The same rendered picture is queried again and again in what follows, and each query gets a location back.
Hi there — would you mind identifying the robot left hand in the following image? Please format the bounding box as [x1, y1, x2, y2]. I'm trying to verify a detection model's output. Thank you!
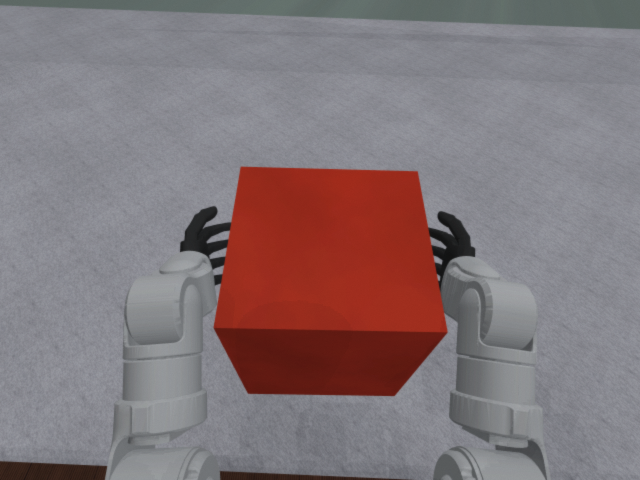
[180, 206, 231, 285]

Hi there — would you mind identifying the robot right upper arm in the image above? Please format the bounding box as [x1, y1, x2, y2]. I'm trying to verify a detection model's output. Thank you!
[433, 446, 546, 480]

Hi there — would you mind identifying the robot right hand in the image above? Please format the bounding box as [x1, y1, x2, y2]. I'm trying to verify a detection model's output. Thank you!
[428, 211, 475, 290]

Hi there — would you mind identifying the robot left upper arm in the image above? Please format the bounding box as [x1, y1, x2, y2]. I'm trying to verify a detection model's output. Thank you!
[110, 446, 220, 480]

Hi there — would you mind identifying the left robot forearm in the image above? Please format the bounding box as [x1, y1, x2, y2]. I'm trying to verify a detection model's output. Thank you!
[105, 251, 217, 480]

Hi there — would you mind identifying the carton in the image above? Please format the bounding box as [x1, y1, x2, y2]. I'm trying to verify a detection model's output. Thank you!
[214, 167, 448, 396]

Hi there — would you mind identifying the right robot forearm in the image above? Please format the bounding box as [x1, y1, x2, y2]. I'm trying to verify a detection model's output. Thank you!
[440, 256, 551, 480]

